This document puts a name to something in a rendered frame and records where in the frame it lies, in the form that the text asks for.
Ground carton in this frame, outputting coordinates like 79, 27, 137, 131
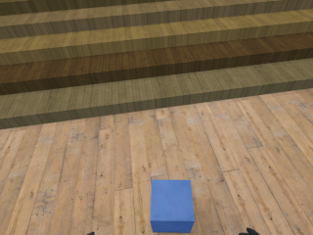
150, 179, 195, 233

